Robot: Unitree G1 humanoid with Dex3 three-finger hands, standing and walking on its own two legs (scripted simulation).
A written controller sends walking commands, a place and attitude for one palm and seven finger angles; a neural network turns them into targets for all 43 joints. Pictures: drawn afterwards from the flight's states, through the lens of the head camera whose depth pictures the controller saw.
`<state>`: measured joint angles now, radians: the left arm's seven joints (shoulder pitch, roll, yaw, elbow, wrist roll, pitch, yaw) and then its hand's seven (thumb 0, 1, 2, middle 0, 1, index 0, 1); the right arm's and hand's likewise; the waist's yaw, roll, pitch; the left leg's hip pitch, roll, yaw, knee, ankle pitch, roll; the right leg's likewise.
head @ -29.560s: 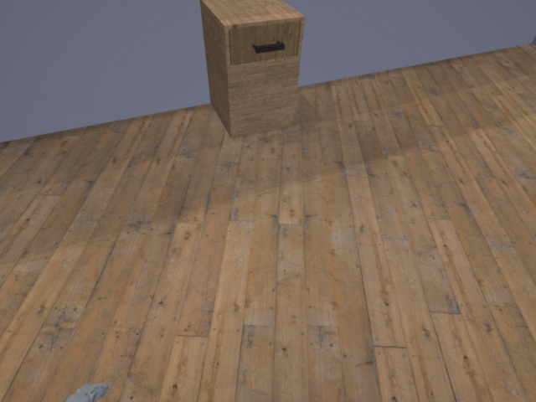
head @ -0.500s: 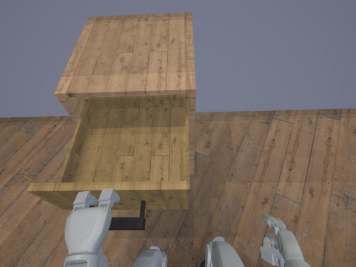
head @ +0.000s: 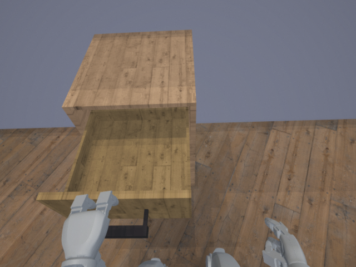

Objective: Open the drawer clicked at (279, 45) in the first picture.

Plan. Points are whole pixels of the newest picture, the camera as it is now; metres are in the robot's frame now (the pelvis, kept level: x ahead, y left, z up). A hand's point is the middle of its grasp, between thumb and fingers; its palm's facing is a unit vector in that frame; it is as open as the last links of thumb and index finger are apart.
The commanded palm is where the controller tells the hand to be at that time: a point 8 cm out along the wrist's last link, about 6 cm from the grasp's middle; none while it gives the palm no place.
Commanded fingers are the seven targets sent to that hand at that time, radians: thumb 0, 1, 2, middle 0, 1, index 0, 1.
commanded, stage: lift the hand off the handle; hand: left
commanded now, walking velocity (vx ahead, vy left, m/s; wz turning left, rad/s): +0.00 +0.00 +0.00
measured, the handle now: (119, 222) +0.25 +0.19 -0.14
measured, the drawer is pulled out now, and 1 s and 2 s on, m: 0.30 0.30 0.30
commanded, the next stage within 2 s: draw the hand back to the body in 0.86 s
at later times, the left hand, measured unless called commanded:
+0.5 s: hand (91, 230) +0.20 +0.20 -0.01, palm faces -0.02 -0.14 -0.99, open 13.8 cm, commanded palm +0.18 +0.20 +0.05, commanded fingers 0.00 -0.50 0.30 -0.30 -1.20 -0.30 -1.20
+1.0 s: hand (93, 228) +0.20 +0.19 +0.02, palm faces -0.02 -0.16 -0.99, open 13.8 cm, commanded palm +0.18 +0.19 +0.08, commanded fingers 0.00 -0.50 0.30 -0.30 -1.20 -0.30 -1.20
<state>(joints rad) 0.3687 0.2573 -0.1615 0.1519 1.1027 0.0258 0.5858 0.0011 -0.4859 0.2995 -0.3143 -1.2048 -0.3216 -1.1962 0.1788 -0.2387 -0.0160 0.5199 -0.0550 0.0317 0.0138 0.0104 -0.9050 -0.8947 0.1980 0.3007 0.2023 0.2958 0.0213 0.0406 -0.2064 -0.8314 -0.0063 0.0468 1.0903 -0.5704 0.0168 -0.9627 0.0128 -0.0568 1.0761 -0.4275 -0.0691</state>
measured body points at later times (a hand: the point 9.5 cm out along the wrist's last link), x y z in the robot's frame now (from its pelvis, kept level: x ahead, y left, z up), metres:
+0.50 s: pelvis +0.01 +0.01 +0.02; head +0.05 -0.02 +0.47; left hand +0.20 +0.21 +0.05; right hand +0.20 -0.22 -0.08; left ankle -0.03 +0.11 -0.66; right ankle +0.05 -0.08 -0.66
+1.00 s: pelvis +0.01 +0.01 +0.03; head +0.04 -0.02 +0.48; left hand +0.20 +0.19 +0.07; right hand +0.21 -0.21 -0.06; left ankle -0.03 +0.11 -0.66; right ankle +0.05 -0.08 -0.66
